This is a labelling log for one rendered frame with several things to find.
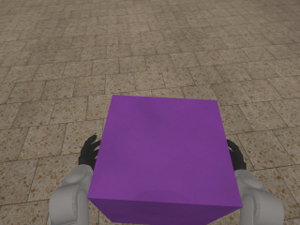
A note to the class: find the right robot hand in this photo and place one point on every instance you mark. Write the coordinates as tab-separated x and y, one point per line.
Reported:
236	157

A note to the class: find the robot left forearm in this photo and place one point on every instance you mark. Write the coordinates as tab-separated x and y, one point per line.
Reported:
68	204

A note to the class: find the robot right forearm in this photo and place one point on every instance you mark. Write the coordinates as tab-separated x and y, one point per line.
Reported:
259	206

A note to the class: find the left robot hand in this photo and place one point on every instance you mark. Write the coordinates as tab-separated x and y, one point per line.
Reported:
88	152

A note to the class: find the carton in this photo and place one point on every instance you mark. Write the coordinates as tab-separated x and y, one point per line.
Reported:
164	161

